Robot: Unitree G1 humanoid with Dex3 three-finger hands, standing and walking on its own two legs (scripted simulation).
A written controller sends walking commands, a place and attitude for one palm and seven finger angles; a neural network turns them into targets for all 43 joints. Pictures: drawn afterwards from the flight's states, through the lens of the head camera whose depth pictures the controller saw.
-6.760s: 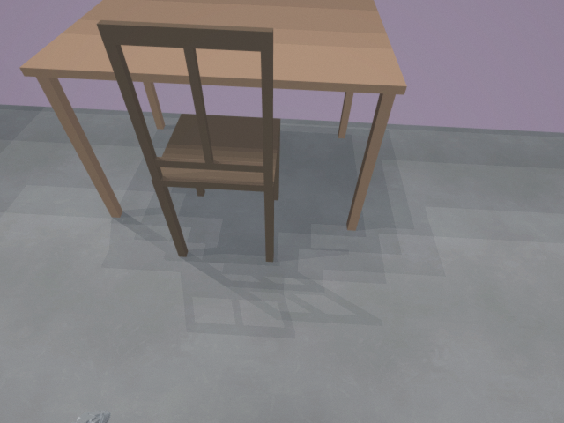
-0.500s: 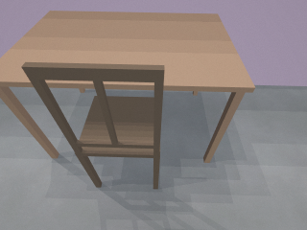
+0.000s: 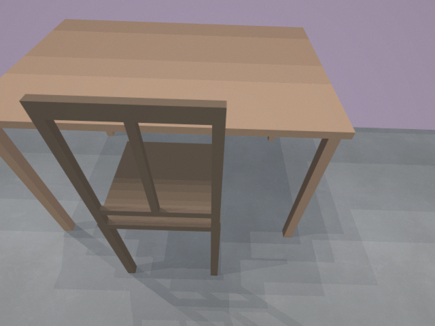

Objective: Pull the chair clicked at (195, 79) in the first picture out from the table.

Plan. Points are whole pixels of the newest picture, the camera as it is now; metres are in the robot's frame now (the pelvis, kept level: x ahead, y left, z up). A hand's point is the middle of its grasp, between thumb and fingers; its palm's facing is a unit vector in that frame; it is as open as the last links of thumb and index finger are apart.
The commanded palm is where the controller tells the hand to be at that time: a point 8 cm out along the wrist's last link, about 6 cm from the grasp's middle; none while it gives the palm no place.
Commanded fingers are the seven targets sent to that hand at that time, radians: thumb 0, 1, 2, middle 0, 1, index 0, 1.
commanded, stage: look again from close up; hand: left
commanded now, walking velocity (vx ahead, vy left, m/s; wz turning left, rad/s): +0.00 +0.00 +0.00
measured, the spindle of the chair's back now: (145, 173) +0.48 +0.22 -0.06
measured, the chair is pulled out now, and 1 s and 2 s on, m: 0.00 0.00 0.00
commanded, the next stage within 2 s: raise the hand toward the chair's back in 0.20 s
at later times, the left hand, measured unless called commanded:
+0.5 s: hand (121, 293) +0.18 +0.19 -0.03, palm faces +0.23 -0.97 -0.12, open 7.6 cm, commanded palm +0.11 +0.22 -0.07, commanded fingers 0.00 0.64 0.79 -0.17 -0.26 -0.17 -0.26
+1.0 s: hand (130, 316) +0.15 +0.17 -0.07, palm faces -0.03 -1.00 -0.03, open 11.7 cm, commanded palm +0.12 +0.23 -0.06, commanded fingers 0.00 0.06 0.54 -0.12 -0.17 -0.12 -0.17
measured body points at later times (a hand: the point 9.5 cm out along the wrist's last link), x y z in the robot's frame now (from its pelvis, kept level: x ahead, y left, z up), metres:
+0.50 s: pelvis -0.01 +0.00 -0.02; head +0.00 -0.01 +0.43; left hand +0.16 +0.24 -0.02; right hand +0.10 -0.26 -0.13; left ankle -0.02 +0.12 -0.74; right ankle -0.02 -0.13 -0.74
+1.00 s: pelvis -0.06 -0.03 -0.11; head +0.01 -0.02 +0.33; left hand +0.15 +0.22 -0.06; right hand +0.15 -0.23 -0.20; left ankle -0.02 +0.12 -0.74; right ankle -0.02 -0.13 -0.74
